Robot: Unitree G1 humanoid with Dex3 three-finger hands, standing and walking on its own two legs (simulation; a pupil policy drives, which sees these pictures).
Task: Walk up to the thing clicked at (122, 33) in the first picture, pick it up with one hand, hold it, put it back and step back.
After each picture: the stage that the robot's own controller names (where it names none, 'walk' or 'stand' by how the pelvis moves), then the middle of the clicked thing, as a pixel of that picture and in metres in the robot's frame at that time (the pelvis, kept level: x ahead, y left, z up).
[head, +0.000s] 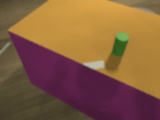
stand; (120, 44) +0.63 -0.18 -0.08
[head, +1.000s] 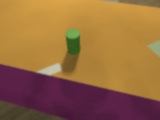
rise first; (73, 42) +0.58 +0.08 -0.05
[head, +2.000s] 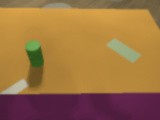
stand; (35, 54) +0.53 +0.23 -0.05
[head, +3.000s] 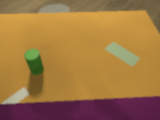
stand; (34, 62) +0.50 +0.23 -0.08
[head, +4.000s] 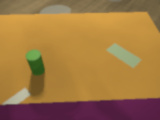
stand; (35, 63) +0.50 +0.23 -0.08
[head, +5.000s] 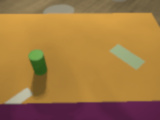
stand; (38, 62) +0.50 +0.22 -0.08
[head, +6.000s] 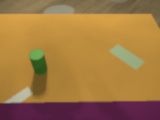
stand; (38, 62) +0.50 +0.22 -0.08
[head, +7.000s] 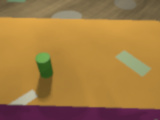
rise first; (44, 65) +0.50 +0.20 -0.08
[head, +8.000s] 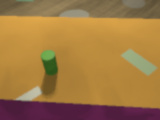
go down; (49, 63) +0.51 +0.19 -0.07
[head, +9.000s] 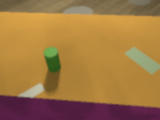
go down; (52, 60) +0.52 +0.19 -0.07
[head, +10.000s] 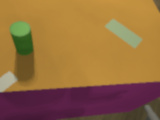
go down; (22, 39) +0.51 +0.18 -0.01
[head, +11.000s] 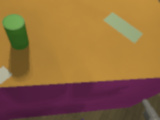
close in; (17, 33) +0.52 +0.19 +0.00
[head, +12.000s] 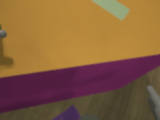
close; out of the picture +0.54 +0.21 +0.05
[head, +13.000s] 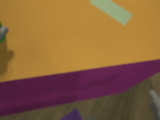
lift; out of the picture +0.51 +0.21 +0.04
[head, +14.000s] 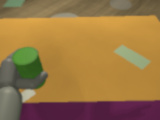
lift; (30, 69) +0.32 +0.16 +0.15
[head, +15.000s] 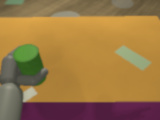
hold; (31, 66) +0.33 +0.16 +0.14
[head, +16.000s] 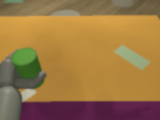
hold; (29, 69) +0.32 +0.17 +0.13
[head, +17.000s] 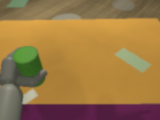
crouch; (30, 67) +0.33 +0.17 +0.14
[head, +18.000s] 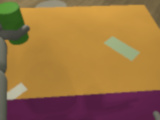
crouch; (13, 24) +0.47 +0.20 +0.17
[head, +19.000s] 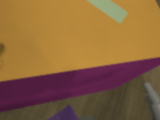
lower; out of the picture +0.53 +0.22 +0.03
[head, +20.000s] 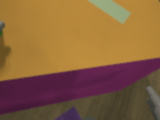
lower; out of the picture +0.53 +0.21 +0.04
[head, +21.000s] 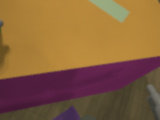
lower; out of the picture +0.53 +0.21 +0.04
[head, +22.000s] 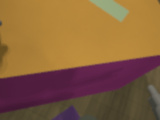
lower; out of the picture +0.53 +0.21 +0.04
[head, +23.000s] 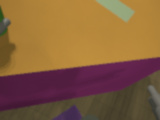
loosen; out of the picture +0.53 +0.20 +0.04
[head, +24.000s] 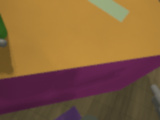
withdraw; out of the picture +0.52 +0.19 +0.04
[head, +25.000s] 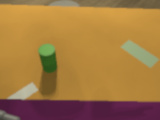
sink last; (48, 58) +0.48 +0.16 -0.02
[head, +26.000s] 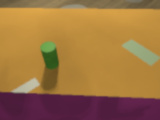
stand; (50, 55) +0.51 +0.18 -0.02
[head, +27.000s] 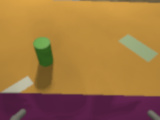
stand; (44, 52) +0.50 +0.18 -0.01
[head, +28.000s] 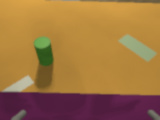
stand; (44, 51) +0.50 +0.18 -0.01
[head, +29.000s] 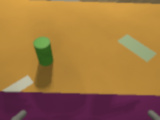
stand; (44, 52) +0.50 +0.18 -0.01
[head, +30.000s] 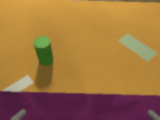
stand; (44, 51) +0.50 +0.18 -0.01
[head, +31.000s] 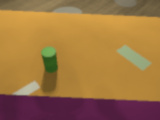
stand; (50, 60) +0.52 +0.17 -0.07
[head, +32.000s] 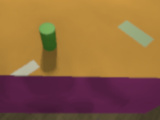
walk; (48, 37) +0.55 +0.15 -0.05
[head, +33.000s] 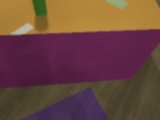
walk; (39, 3) +0.78 +0.25 -0.06
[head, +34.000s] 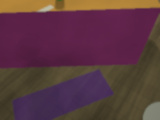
stand; out of the picture +1.12 +0.23 -0.06
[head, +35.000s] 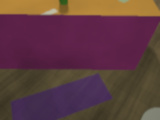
stand; out of the picture +1.12 +0.18 -0.08
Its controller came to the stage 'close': yes
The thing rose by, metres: 0.23
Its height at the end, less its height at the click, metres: +0.00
